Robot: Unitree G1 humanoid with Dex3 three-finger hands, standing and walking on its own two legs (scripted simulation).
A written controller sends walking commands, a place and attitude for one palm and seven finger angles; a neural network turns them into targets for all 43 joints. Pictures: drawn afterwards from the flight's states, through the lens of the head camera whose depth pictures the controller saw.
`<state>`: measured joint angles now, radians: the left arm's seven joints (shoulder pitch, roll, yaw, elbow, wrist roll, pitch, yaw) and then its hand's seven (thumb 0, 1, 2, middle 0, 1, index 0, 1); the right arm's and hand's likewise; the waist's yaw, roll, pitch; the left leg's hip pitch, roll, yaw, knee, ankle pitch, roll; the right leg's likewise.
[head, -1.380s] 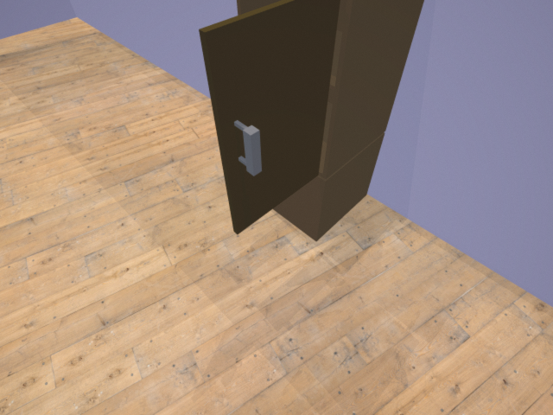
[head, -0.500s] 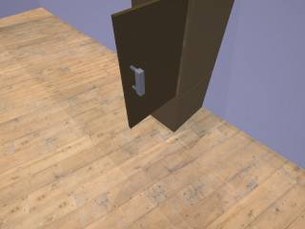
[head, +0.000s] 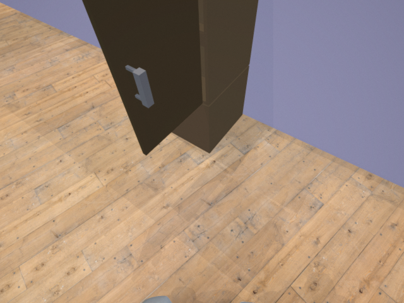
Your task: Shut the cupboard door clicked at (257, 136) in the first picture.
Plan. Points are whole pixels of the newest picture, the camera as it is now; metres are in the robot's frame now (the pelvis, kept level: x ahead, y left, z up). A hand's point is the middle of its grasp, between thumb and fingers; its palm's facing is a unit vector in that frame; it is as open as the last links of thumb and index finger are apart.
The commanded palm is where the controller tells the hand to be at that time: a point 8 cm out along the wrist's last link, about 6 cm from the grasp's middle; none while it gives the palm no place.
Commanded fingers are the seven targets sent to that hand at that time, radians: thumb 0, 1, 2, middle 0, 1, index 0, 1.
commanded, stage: walk around to get in front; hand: left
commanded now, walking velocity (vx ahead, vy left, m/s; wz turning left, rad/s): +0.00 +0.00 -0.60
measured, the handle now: (138, 86) +0.66 +0.24 +0.00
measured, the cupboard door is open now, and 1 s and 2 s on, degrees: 88 88 88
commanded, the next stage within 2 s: none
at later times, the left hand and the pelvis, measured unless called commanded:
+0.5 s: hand (113, 300) +0.13 +0.22 -0.15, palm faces -0.20 -0.95 -0.24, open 7.4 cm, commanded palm none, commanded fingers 0.00 0.90 0.90 -0.20 -0.30 -0.20 -0.30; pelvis -0.01 +0.02 +0.02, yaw -15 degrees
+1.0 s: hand (166, 269) +0.20 +0.11 -0.15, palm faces -0.57 -0.80 -0.18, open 7.4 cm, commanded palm none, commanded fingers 0.00 0.90 0.90 -0.20 -0.30 -0.20 -0.30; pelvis -0.01 +0.01 +0.02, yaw -35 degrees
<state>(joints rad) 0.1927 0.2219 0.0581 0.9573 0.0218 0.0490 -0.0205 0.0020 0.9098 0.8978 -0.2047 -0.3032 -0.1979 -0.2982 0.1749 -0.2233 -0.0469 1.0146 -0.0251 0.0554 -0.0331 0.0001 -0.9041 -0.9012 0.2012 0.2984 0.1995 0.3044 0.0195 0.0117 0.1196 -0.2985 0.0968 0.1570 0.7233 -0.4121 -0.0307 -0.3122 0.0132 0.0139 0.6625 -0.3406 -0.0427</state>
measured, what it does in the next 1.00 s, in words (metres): steps on the spot, turning right: left foot, then right foot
